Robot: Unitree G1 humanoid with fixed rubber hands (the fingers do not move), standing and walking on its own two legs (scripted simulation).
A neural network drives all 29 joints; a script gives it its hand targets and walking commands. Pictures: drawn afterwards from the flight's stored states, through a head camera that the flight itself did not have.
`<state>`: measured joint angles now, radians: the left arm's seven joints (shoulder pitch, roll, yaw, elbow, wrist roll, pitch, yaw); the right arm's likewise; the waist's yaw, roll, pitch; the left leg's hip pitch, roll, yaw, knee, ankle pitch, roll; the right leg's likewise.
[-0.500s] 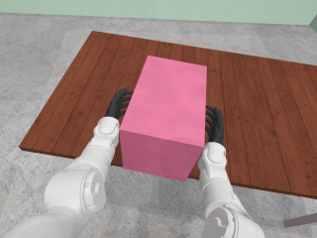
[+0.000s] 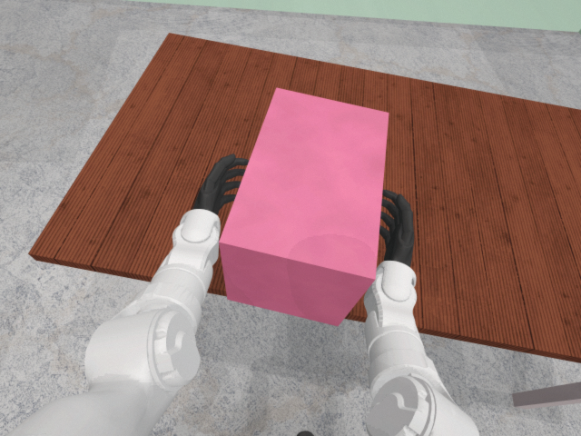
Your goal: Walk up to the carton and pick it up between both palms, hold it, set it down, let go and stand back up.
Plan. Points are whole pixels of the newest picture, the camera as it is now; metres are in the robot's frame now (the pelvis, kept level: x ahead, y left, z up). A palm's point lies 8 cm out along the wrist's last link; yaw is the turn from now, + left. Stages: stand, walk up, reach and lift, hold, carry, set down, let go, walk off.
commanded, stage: set down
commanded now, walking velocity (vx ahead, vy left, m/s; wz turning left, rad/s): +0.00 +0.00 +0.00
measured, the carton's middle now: (307, 207) +0.45 -0.06 -0.01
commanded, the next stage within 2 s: none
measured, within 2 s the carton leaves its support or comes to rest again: neither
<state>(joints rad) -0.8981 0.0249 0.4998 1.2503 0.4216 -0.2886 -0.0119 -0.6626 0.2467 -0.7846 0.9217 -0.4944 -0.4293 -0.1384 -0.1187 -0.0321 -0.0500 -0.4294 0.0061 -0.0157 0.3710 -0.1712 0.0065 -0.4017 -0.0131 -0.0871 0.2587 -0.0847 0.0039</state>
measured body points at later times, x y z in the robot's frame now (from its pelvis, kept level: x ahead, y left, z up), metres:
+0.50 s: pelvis +0.00 +0.00 +0.00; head +0.09 +0.03 +0.44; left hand +0.45 +0.09 +0.02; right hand +0.37 -0.18 +0.02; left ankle -0.01 +0.11 -0.75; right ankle +0.01 -0.12 -0.75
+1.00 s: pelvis +0.01 +0.00 -0.01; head +0.11 +0.02 +0.43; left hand +0.48 +0.09 +0.00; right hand +0.39 -0.19 -0.01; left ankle -0.01 +0.11 -0.75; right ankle +0.01 -0.12 -0.75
